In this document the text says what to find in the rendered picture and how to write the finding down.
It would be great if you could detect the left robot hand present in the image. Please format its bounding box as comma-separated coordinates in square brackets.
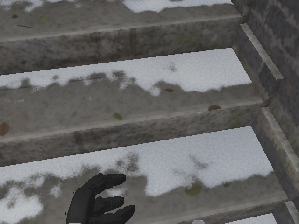
[64, 173, 135, 224]

